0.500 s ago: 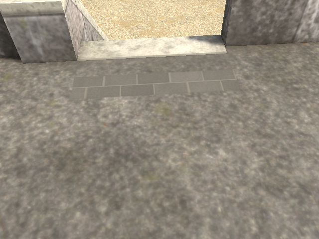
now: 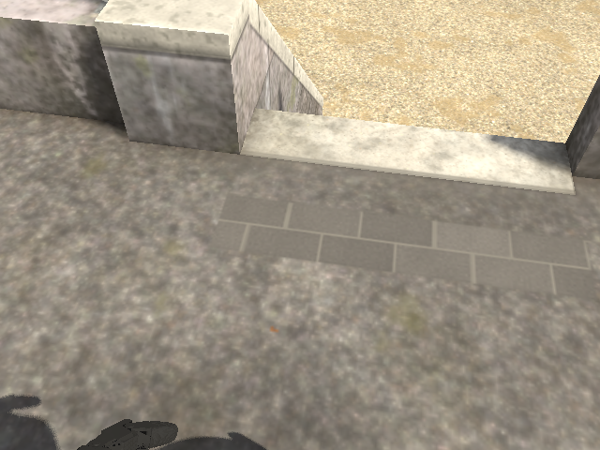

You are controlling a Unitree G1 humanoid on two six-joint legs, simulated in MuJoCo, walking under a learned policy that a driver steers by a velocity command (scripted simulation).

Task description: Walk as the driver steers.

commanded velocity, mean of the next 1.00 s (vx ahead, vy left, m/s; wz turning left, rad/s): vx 1.00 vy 0.00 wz -0.65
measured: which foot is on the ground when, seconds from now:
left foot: down 0.00-0.16, up 0.18-0.54, down 0.56-1.00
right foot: up 0.00-0.12, down 0.14-0.58, up 0.60-0.98, down 1.00-1.00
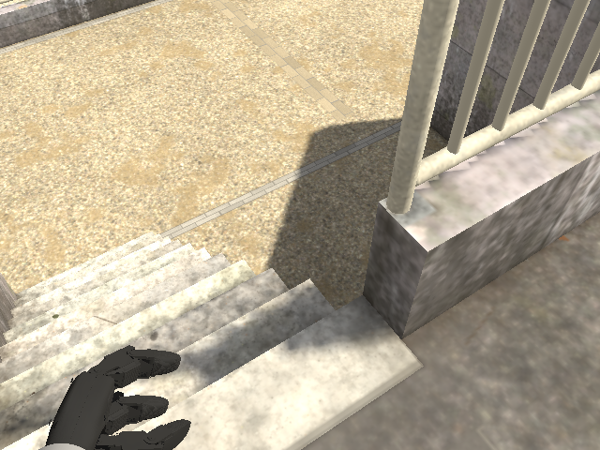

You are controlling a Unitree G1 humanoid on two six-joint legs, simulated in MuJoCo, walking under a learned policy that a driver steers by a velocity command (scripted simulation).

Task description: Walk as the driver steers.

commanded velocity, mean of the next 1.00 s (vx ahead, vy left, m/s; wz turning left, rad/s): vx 1.00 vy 0.00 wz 0.79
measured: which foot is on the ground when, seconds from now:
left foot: down 0.00-0.00, up 0.02-0.38, down 0.40-0.90, up 0.92-1.00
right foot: down 0.00-0.40, up 0.42-0.88, down 0.90-1.00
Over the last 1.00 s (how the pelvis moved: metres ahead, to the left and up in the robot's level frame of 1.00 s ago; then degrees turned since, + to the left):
0.89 -0.23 -0.02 -41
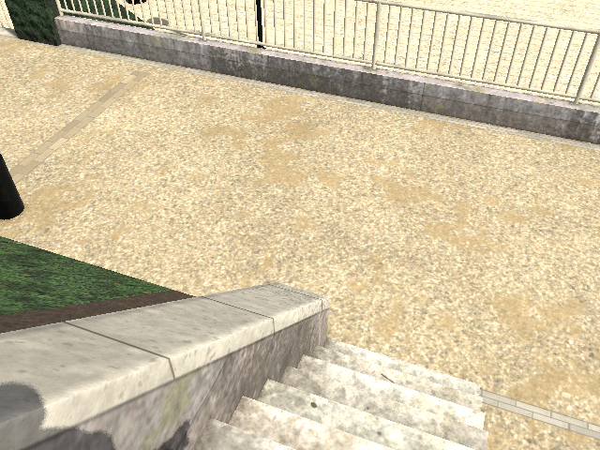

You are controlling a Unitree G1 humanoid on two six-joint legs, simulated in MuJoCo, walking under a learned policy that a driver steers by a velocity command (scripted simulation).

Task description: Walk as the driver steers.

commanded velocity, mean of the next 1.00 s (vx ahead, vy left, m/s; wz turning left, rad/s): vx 1.00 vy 0.00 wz -0.28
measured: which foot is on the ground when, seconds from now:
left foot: up 0.00-0.42, down 0.44-0.80, up 0.82-1.00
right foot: down 0.00-0.42, up 0.44-0.78, down 0.80-1.00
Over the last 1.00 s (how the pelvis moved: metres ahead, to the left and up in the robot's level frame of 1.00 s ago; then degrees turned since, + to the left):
0.75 0.10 -0.20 48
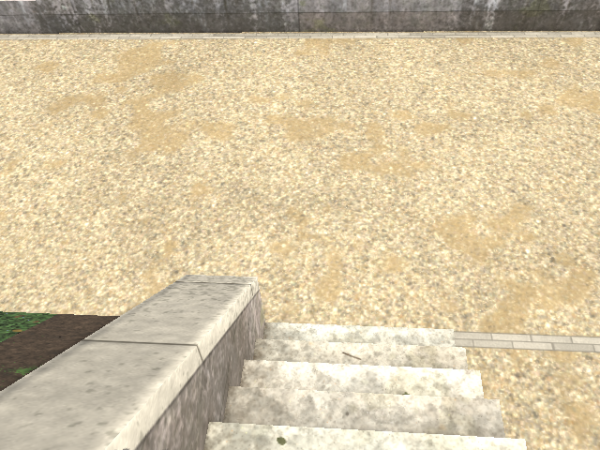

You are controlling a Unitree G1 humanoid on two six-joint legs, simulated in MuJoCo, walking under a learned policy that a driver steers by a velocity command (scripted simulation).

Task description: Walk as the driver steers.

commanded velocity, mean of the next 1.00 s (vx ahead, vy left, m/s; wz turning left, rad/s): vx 0.26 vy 0.00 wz -0.11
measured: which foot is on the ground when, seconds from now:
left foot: up 0.00-0.18, down 0.20-0.70, up 0.72-1.00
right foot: down 0.00-0.18, up 0.20-0.48, down 0.50-0.98, up 1.00-1.00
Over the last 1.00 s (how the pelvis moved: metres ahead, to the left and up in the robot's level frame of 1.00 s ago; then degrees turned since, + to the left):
0.56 0.06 -0.48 -18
